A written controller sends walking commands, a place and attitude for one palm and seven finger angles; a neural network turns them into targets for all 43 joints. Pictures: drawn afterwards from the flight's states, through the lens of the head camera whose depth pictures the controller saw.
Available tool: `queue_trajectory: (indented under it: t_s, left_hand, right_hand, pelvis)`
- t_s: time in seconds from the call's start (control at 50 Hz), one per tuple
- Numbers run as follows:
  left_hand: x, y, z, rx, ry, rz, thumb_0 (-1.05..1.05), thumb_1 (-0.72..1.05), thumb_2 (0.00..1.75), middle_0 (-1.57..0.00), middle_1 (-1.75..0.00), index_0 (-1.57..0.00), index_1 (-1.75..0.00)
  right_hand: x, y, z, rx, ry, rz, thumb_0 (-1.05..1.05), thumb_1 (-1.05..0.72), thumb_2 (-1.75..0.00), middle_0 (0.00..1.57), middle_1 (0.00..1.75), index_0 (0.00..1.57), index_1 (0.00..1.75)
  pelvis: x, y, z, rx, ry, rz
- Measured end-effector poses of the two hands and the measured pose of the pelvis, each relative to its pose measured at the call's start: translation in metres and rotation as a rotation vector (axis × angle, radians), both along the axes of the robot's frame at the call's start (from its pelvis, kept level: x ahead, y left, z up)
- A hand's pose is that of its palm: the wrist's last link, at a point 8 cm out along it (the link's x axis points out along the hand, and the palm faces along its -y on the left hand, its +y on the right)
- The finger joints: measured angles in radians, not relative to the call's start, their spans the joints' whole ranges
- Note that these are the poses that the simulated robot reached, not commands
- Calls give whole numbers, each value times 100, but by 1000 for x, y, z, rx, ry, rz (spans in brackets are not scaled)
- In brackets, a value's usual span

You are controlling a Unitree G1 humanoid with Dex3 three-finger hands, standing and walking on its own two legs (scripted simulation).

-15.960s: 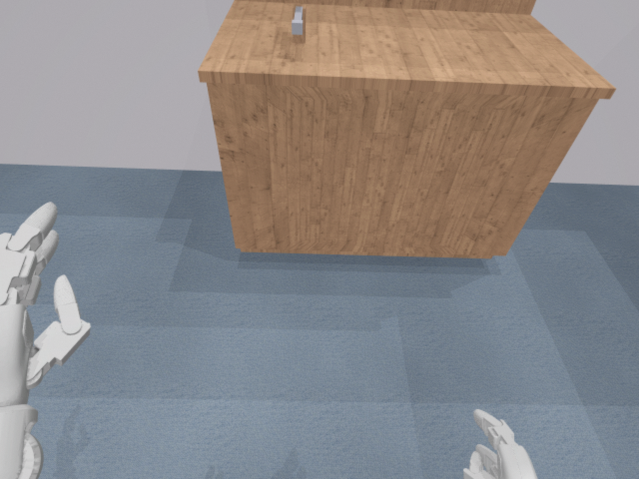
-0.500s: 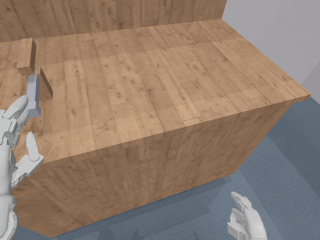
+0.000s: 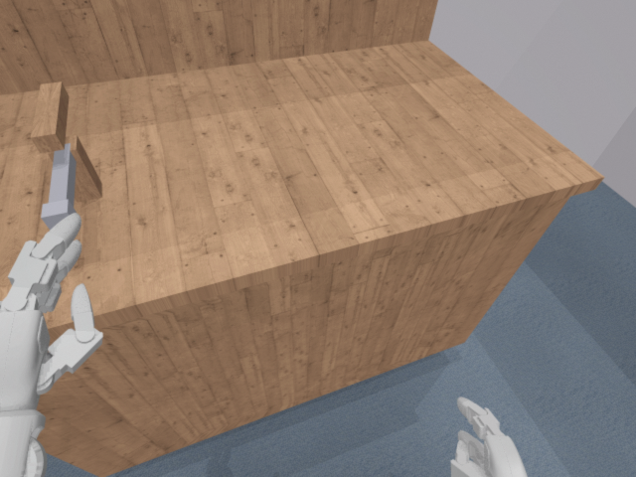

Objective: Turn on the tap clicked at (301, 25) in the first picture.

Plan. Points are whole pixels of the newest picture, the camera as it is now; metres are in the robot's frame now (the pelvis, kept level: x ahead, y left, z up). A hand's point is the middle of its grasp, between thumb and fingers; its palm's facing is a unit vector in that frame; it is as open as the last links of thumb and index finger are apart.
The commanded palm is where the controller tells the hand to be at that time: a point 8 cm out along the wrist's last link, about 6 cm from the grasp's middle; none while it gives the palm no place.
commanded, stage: come to a stop and stand still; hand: left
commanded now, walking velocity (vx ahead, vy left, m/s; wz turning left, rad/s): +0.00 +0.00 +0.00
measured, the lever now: (60, 216) +0.37 +0.35 +0.12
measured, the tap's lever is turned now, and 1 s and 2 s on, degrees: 0 0 0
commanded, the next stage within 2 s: look again from close up in 0.78 s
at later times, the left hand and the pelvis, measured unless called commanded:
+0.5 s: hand (69, 305) +0.23 +0.26 +0.15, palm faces +0.39 -0.85 -0.36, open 7.4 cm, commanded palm +0.17 +0.29 +0.18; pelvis +0.01 +0.00 +0.00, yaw +1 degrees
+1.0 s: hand (57, 304) +0.23 +0.26 +0.16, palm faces +0.42 -0.84 -0.34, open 7.4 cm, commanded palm +0.17 +0.29 +0.18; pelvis +0.01 +0.01 +0.00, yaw +1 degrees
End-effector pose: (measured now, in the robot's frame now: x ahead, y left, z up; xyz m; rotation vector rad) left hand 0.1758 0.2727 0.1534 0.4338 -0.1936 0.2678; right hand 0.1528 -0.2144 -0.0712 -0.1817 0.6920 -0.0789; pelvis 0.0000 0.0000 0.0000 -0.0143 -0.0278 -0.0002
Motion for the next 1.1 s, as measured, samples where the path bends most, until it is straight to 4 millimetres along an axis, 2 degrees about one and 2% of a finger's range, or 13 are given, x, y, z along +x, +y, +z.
queue_trajectory:
  t_s: [0.06,0.12,0.2,0.3,0.42,0.58,0.68,0.84,1.1]
  left_hand:
    - [-2,16,2,10,-28,65,2,88,90,-21,-30,-21,-30]
    - [-1,27,13,7,-104,120,2,89,90,-21,-30,-21,-30]
    - [4,21,25,-15,-186,111,2,89,90,-21,-30,-21,-30]
    - [14,11,18,-24,-143,48,2,89,90,-20,-30,-20,-30]
    - [20,21,5,-11,-54,58,2,89,90,-21,-30,-21,-30]
    - [15,27,21,1,-121,76,2,89,90,-21,-30,-21,-30]
    - [16,30,20,-2,-115,84,2,89,90,-20,-30,-21,-30]
    - [15,33,13,-23,-77,100,2,89,90,-20,-30,-21,-30]
    - [11,28,21,-2,-94,112,2,89,90,-20,-30,-21,-30]
  right_hand:
    - [-6,-6,2,-38,23,2,1,-90,-90,20,30,20,30]
    - [-6,-12,6,-70,23,16,1,-90,-90,20,30,20,30]
    - [2,-16,11,-85,-8,21,1,-90,-90,20,30,20,30]
    - [15,-13,18,-72,-49,3,1,-90,-90,20,30,20,30]
    - [24,-4,19,-63,-40,5,1,-90,-90,20,30,20,30]
    - [34,9,14,-61,-6,46,1,-90,-90,20,30,20,30]
    - [39,16,13,-45,-11,46,1,-90,-90,20,30,20,30]
    - [38,18,14,-39,-13,40,1,-90,-90,20,30,20,30]
    - [32,6,9,-48,15,26,1,-90,-90,20,30,20,30]
  pelvis:
    - [-1,-4,1,-3,-3,4]
    - [-2,-5,1,-7,-7,7]
    - [0,-2,2,-9,-7,5]
    - [6,1,3,-9,0,-2]
    - [10,3,4,-10,7,2]
    - [14,8,3,-13,4,11]
    - [16,11,3,-13,1,12]
    - [15,12,3,-10,-3,15]
    - [15,7,5,-10,1,22]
